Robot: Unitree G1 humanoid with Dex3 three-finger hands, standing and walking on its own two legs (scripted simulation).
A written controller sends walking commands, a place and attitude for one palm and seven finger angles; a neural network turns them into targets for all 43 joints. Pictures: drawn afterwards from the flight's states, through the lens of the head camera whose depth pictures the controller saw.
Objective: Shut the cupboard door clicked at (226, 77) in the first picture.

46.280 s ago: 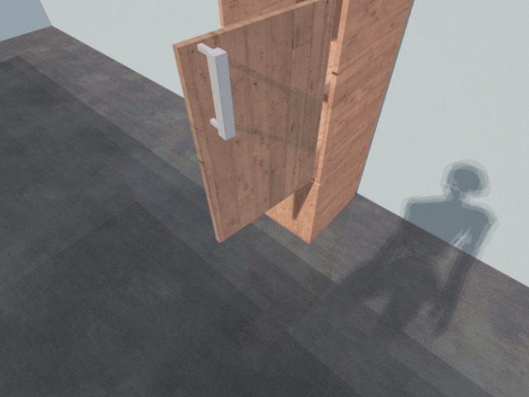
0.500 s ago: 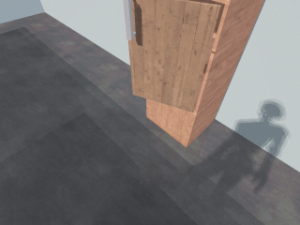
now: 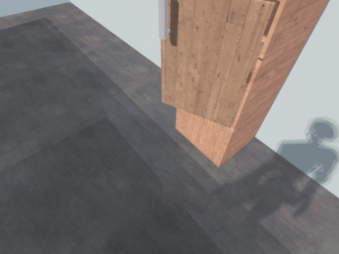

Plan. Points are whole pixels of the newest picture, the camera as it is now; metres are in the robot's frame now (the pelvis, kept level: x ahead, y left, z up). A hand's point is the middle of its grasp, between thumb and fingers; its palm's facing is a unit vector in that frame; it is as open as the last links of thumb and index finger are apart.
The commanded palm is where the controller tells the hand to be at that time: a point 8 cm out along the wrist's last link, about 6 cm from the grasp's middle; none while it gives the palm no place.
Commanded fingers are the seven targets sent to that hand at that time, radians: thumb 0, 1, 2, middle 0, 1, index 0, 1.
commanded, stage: walk to a spot facing it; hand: left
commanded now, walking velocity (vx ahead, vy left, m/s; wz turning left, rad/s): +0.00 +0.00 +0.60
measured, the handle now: (165, 13) +0.91 +0.05 +0.16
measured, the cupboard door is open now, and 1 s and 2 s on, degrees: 22 22 22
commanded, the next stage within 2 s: turn to face it in 1.72 s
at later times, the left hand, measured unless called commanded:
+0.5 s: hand out of the picture +0.04 +0.23 -0.15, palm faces +0.30 -0.90 -0.30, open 7.4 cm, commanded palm none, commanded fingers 0.00 0.90 0.90 -0.20 -0.30 -0.20 -0.30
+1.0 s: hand out of the picture -0.11 +0.18 -0.18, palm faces +0.63 -0.73 -0.25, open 7.4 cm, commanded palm none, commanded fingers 0.00 0.90 0.90 -0.20 -0.30 -0.20 -0.30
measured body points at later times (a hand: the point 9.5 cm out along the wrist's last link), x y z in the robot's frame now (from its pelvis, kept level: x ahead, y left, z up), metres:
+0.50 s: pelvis -0.01 -0.01 -0.01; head +0.04 -0.01 +0.44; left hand +0.02 +0.28 -0.13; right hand +0.11 -0.25 -0.16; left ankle +0.02 +0.12 -0.74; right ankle +0.02 -0.14 -0.74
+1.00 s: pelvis -0.02 -0.01 -0.01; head +0.01 +0.02 +0.44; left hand -0.15 +0.22 -0.16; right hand +0.22 -0.15 -0.14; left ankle -0.08 +0.09 -0.74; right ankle +0.05 -0.13 -0.68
